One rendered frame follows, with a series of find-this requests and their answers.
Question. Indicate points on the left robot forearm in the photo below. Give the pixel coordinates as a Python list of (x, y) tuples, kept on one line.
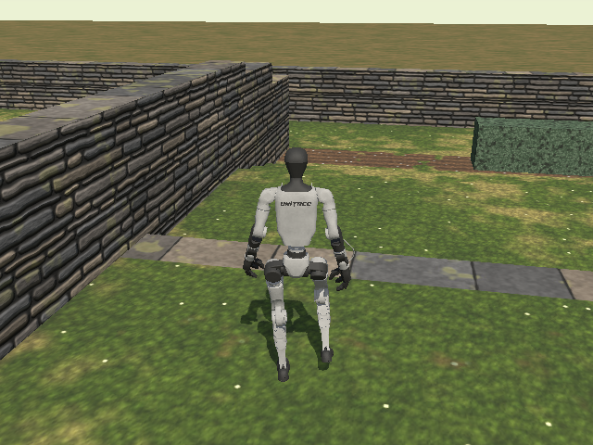
[(252, 246)]

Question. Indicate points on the left robot upper arm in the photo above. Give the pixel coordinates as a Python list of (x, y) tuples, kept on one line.
[(267, 196)]

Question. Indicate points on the robot right thigh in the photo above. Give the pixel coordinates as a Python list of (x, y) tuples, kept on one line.
[(318, 270)]

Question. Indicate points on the right robot hand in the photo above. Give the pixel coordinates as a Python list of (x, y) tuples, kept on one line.
[(345, 277)]

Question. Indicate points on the right robot upper arm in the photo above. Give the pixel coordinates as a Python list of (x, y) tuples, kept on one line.
[(326, 197)]

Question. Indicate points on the robot right shin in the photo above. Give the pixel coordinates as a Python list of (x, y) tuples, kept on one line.
[(324, 319)]

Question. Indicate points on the right robot forearm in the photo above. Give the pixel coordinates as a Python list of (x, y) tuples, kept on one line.
[(340, 251)]

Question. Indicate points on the left robot hand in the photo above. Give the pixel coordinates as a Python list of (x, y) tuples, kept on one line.
[(254, 264)]

